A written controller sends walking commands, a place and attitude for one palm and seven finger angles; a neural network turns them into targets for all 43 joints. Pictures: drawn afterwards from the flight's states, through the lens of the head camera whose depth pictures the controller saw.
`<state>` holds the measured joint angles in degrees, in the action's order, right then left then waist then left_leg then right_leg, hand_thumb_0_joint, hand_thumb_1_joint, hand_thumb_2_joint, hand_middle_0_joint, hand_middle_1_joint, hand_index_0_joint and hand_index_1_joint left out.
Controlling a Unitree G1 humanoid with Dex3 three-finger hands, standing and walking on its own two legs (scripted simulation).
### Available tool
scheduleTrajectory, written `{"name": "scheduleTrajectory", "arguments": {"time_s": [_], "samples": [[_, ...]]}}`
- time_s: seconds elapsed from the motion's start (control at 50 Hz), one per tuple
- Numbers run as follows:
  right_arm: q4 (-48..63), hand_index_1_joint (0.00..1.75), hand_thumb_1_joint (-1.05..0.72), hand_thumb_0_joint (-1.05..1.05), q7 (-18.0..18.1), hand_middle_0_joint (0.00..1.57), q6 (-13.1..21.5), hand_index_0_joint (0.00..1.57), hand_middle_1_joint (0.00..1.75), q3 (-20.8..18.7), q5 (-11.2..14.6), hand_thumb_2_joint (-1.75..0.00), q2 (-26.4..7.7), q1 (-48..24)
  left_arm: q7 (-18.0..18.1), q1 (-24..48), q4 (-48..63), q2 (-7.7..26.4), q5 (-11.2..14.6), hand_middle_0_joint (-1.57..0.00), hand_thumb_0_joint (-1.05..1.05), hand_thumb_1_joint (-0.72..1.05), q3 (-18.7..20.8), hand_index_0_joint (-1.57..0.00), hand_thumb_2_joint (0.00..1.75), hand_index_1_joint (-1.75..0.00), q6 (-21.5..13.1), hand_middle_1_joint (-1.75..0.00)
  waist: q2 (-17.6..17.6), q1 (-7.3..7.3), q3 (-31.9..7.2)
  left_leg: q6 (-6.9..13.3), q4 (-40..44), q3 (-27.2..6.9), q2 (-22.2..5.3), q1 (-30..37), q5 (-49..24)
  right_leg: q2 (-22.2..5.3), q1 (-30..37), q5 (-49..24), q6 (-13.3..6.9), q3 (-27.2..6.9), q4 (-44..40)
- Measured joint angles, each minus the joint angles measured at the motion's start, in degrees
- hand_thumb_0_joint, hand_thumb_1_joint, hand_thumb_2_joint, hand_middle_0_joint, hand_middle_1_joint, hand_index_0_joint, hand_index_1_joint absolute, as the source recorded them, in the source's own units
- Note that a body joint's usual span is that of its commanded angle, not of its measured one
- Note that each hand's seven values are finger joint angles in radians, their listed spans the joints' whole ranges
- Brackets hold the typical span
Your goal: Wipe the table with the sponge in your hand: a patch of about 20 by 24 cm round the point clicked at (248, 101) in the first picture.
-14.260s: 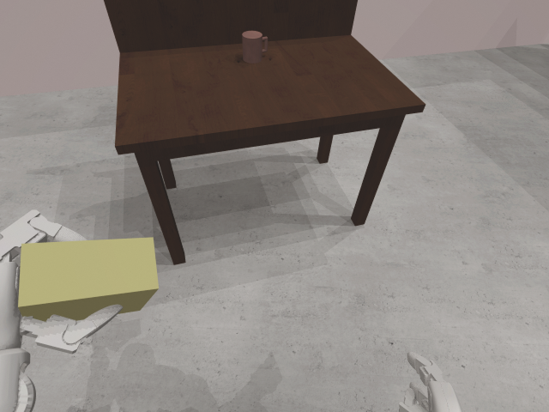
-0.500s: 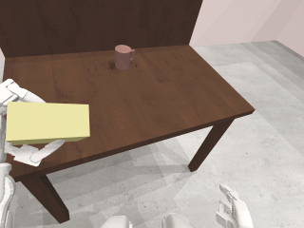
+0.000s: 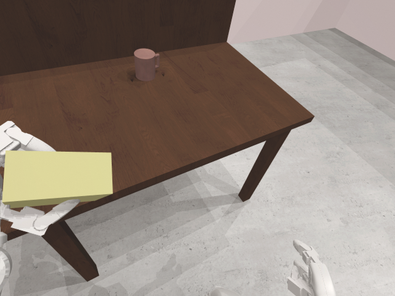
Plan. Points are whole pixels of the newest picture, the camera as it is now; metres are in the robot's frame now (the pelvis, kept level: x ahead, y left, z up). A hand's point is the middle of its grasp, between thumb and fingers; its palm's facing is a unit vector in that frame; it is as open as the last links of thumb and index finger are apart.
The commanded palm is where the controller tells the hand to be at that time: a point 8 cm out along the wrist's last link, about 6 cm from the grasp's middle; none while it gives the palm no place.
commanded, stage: come to a stop and stand still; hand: left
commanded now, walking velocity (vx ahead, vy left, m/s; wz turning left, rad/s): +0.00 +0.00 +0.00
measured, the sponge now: (74, 180) +0.24 +0.21 +0.16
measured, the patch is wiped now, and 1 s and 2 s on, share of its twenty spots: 0.00 0.00 0.00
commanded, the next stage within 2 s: look again from close up in 1.98 s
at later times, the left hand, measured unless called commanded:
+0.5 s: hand out of the picture +0.14 +0.25 +0.18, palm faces +0.46 -0.83 -0.32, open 9.8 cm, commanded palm +0.07 +0.29 +0.21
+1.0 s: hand out of the picture +0.06 +0.24 +0.21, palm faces +0.49 -0.78 -0.38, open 9.8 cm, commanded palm +0.00 +0.28 +0.21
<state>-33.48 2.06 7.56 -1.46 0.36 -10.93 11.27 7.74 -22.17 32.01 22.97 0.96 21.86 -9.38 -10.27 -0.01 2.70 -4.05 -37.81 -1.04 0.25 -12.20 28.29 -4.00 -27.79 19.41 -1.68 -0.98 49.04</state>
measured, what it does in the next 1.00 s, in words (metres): walks backwards: left foot, then right foot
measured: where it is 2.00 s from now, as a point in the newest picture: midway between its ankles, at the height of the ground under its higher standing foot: outside the picture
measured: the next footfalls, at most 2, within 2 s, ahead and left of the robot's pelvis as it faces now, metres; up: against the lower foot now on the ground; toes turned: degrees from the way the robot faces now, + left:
left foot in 0.36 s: -0.09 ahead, +0.14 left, +0.00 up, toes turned +3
right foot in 0.58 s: -0.03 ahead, -0.09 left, +0.00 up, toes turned +7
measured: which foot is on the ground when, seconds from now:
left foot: down 0.00-0.14, up 0.16-0.34, down 0.36-0.58, up 0.60-0.90, down 0.92-1.00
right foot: down 0.00-0.38, up 0.40-0.56, down 0.58-1.00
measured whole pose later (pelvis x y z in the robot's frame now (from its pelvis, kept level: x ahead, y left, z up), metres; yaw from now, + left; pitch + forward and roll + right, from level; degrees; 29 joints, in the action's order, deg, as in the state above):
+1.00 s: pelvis -0.13 -0.02 +0.02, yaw +7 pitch -3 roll +4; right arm -34.9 3.3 10.4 -2.5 0.5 -13.3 13.5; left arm 7.6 -21.7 28.4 21.8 1.3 18.2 -10.1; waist -4.5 2.2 4.0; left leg 0.3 -26.6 3.6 1.0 -11.8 11.6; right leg 1.9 -23.0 21.9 -1.6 0.2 44.8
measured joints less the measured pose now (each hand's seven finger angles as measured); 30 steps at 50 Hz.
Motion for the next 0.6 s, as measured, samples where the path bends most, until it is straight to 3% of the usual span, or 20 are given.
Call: {"name": "scheduleTrajectory", "arguments": {"time_s": [0.04,0.08,0.12,0.18,0.22,0.26,0.3,0.36,0.38,0.4,0.42,0.44,0.48,0.52,0.56,0.58,0.6], "samples": [[0.1,0.30,-0.91,0.02,0.1,0.20,0.6,0.20,0.30,-0.1,-0.5,-0.90,1.7,-1.3,0.3,-0.4,0.5,1.9,-0.4,-0.77,-0.01,-0.48,2.0,-0.78,1.03,-1.35,-0.7,-1.34,-1.7,1.18,2.1,0.5,1.3,2.6,1.4,1.7,-4.8,0.8,-0.6,4.1,-0.4,-1.5,4.4],[1.5,0.30,-0.91,0.01,-0.5,0.20,1.1,0.20,0.30,-0.1,-1.1,-0.90,2.0,-0.3,-0.4,-0.3,0.3,3.5,-0.8,-0.77,-0.01,-0.48,3.5,-0.78,1.03,-1.35,-1.0,-1.34,2.2,-0.67,2.0,0.9,-0.7,0.9,-0.1,0.2,-5.7,3.8,0.6,6.8,-0.4,0.3,4.9],[2.6,0.30,-0.91,0.01,-1.6,0.20,0.6,0.20,0.30,-0.2,-0.5,-0.90,1.5,1.6,-1.6,1.3,0.0,5.3,-0.8,-0.77,-0.01,-0.48,4.6,-0.78,1.03,-1.35,-1.9,-1.34,6.2,-2.34,1.7,1.0,-3.9,-1.9,-0.7,-2.6,-4.5,5.3,3.9,0.5,-1.2,2.1,-1.5],[1.6,0.30,-0.91,0.01,-2.7,0.20,-1.6,0.20,0.30,-0.4,0.9,-0.90,-0.4,2.1,-2.9,2.5,-0.9,5.9,1.0,-0.77,0.00,-0.48,5.9,-0.78,1.03,-1.35,-3.8,-1.34,12.6,-3.92,3.6,3.8,-20.4,-4.5,-1.6,-10.2,-2.3,6.8,6.2,-1.1,-2.7,6.6,-5.0],[-0.2,0.30,-0.91,0.01,-2.9,0.20,-3.6,0.21,0.30,-0.4,1.4,-0.90,-0.5,2.6,-4.0,0.2,-1.8,5.8,2.3,-0.77,0.00,-0.48,6.7,-0.78,1.03,-1.35,-4.0,-1.34,13.1,-3.07,3.1,4.1,-33.2,-4.3,0.6,-14.7,-2.8,6.9,5.2,-0.9,-2.9,6.9,-4.2],[-1.4,0.30,-0.91,0.01,-3.4,0.20,-5.2,0.21,0.30,-0.3,1.7,-0.89,0.1,3.5,-5.2,-3.0,-2.9,5.0,3.2,-0.77,0.00,-0.48,7.5,-0.78,1.03,-1.35,-3.5,-1.34,11.5,-1.50,1.3,4.5,-39.8,-3.1,1.5,-17.0,-4.0,6.9,3.2,-1.6,-3.0,5.6,-4.2],[-1.7,0.30,-0.91,0.02,-3.3,0.20,-5.8,0.21,0.30,0.1,1.4,-0.89,0.7,4.5,-5.3,-4.5,-4.5,3.8,3.1,-0.77,0.00,-0.48,7.5,-0.78,1.03,-1.35,-2.5,-1.34,9.2,-0.47,-0.3,5.1,-37.0,-2.0,1.0,-16.1,-4.6,6.4,1.1,-2.5,-3.0,4.8,-4.1],[-1.7,0.30,-0.91,0.02,-2.6,0.20,-4.2,0.21,0.30,0.9,0.4,-0.89,0.5,6.0,-3.9,-2.6,-4.7,1.3,1.8,-0.77,0.00,-0.48,5.0,-0.78,1.03,-1.35,-0.2,-1.34,6.1,0.89,-1.2,5.8,-17.4,-0.7,-0.2,-8.0,-5.2,5.0,-2.4,-2.5,-2.4,4.5,-1.4],[-1.9,0.30,-0.91,0.02,-2.2,0.20,-3.3,0.21,0.30,1.0,0.1,-0.89,0.5,5.9,-3.2,-1.8,-4.1,0.5,1.4,-0.77,0.00,-0.48,4.2,-0.78,1.03,-1.35,0.2,-1.34,4.5,1.58,-1.0,4.2,-10.4,0.1,0.4,-3.8,2.4,4.2,-3.8,-1.9,-2.4,3.6,0.7],[-2.8,0.30,-0.91,0.02,-1.8,0.20,-2.6,0.21,0.30,0.9,-0.4,-0.89,1.4,4.9,-2.6,-0.8,-3.8,-0.1,0.9,-0.77,0.00,-0.48,3.8,-0.78,1.03,-1.35,0.4,-1.34,1.1,2.79,0.3,3.1,-6.9,2.3,2.3,-1.3,5.5,3.0,-4.7,-0.1,-2.5,1.3,3.7],[-3.3,0.30,-0.91,0.02,-1.7,0.20,-2.0,0.21,0.30,0.9,-0.7,-0.89,2.3,4.0,-1.9,-0.2,-3.7,-1.0,0.5,-0.77,0.00,-0.48,3.4,-0.78,1.03,-1.35,0.6,-1.34,-1.4,4.22,1.6,2.9,-4.8,4.5,3.7,0.8,3.6,2.8,-5.1,2.3,-2.3,-0.4,8.0],[-3.3,0.30,-0.91,0.02,-1.5,0.20,-1.2,0.21,0.30,1.0,-1.0,-0.89,2.7,3.4,-1.3,0.3,-3.7,-2.2,0.1,-0.77,-0.01,-0.48,2.5,-0.78,1.03,-1.35,0.9,-1.34,-2.0,4.67,2.2,3.2,-3.6,5.7,4.1,2.0,0.3,3.4,-5.0,5.3,-2.1,-0.6,12.1],[-2.8,0.30,-0.91,0.02,-1.9,0.20,0.6,0.21,0.30,0.7,-1.6,-0.90,3.0,3.4,-1.4,2.1,-3.9,-3.5,-0.3,-0.77,-0.01,-0.48,0.2,-0.78,1.03,-1.35,1.1,-1.34,0.6,2.58,1.6,3.4,-3.1,4.2,3.2,2.2,-2.3,6.0,-4.0,8.2,-1.6,0.2,18.2],[-2.5,0.30,-0.91,0.02,-2.7,0.20,0.8,0.21,0.30,0.8,-1.1,-0.90,3.0,3.4,-2.1,4.4,-3.5,-3.0,-0.6,-0.77,-0.01,-0.48,-1.4,-0.78,1.03,-1.35,0.2,-1.34,3.7,-0.09,0.8,3.2,-2.9,1.2,2.2,1.0,-2.9,7.4,-1.9,6.7,-1.6,0.7,17.3],[-1.3,0.30,-0.91,0.01,-3.2,0.20,-0.2,0.21,0.30,1.1,-0.5,-0.90,2.4,3.6,-2.8,4.8,-1.7,-0.9,-0.3,-0.77,-0.01,-0.48,-0.8,-0.78,1.03,-1.35,-0.9,-1.34,7.1,-1.73,0.0,2.9,-4.7,-1.2,0.8,-1.5,-2.8,7.7,2.7,3.3,-2.2,1.7,6.4],[-0.3,0.30,-0.91,0.01,-3.3,0.20,-0.6,0.21,0.30,1.2,-0.1,-0.90,1.9,3.8,-3.0,4.2,-0.6,0.9,0.2,-0.77,-0.01,-0.48,0.6,-0.78,1.03,-1.35,-1.6,-1.34,8.7,-2.27,-0.3,3.3,-7.7,-1.8,0.2,-3.6,-2.2,7.4,6.0,0.3,-2.7,2.4,-1.9],[0.1,0.30,-0.91,0.01,-3.4,0.20,-1.1,0.21,0.30,1.1,0.5,-0.90,1.4,3.3,-3.2,3.6,-0.1,2.5,0.8,-0.77,-0.01,-0.48,2.3,-0.78,1.03,-1.35,-2.4,-1.34,10.7,-2.81,0.4,4.3,-12.9,-2.6,-0.9,-6.4,-2.0,8.4,7.7,2.1,-3.2,3.7,-5.1]]}}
